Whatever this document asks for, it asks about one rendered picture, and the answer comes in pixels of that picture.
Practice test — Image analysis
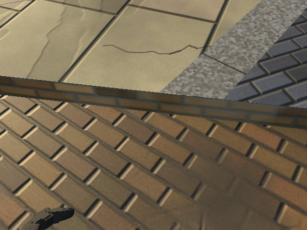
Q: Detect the robot left hand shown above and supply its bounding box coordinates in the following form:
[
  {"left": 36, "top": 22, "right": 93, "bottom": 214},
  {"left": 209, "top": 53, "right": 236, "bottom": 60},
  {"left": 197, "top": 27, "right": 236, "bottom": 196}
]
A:
[{"left": 17, "top": 207, "right": 75, "bottom": 230}]

